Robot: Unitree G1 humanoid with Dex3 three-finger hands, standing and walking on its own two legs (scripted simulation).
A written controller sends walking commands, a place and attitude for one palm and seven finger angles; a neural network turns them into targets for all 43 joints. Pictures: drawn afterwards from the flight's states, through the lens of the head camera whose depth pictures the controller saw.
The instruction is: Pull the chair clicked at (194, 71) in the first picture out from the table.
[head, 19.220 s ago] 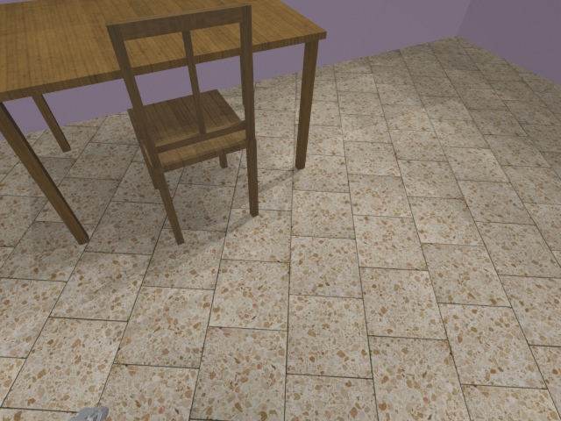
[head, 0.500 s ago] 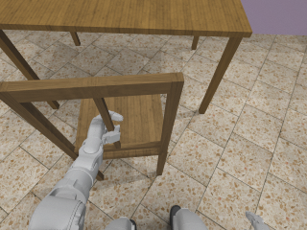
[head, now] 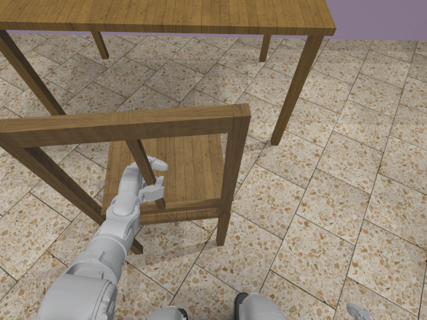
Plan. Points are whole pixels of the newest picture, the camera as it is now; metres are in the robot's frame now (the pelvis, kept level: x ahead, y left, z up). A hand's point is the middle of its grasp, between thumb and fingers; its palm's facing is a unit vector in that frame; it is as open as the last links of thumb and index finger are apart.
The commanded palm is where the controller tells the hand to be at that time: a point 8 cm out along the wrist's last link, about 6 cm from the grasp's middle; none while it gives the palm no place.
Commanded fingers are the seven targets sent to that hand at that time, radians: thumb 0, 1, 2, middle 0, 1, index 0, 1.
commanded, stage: step backward, pulling the chair out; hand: left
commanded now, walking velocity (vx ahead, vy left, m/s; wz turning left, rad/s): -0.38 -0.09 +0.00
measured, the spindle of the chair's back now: (150, 179) +0.39 +0.15 -0.06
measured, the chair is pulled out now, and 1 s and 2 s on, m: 0.38 0.61 0.62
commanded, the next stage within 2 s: stop walking, hand still on the chair in 0.58 s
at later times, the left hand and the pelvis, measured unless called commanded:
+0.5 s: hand (153, 244) +0.25 +0.12 -0.06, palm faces +0.00 -0.98 -0.18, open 5.2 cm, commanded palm +0.25 +0.17 -0.06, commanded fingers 0.00 0.90 0.90 -0.50 -1.45 -0.50 -1.45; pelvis -0.11 -0.01 +0.00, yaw -1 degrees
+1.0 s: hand (148, 310) +0.14 +0.12 -0.06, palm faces +0.03 -0.98 -0.18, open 5.2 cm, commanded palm +0.12 +0.17 -0.04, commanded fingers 0.00 0.90 0.90 -0.50 -1.45 -0.50 -1.45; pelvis -0.16 -0.02 +0.00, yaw -1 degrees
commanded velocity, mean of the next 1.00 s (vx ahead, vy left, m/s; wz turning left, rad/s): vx -0.17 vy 0.00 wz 0.02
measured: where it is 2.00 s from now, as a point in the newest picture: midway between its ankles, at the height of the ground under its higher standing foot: outside the picture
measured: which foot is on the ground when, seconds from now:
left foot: down 0.00-0.18, up 0.20-0.32, down 0.34-0.56, up 0.58-0.70, down 0.72-1.00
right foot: up 0.00-0.08, down 0.10-0.38, up 0.40-0.48, down 0.50-1.00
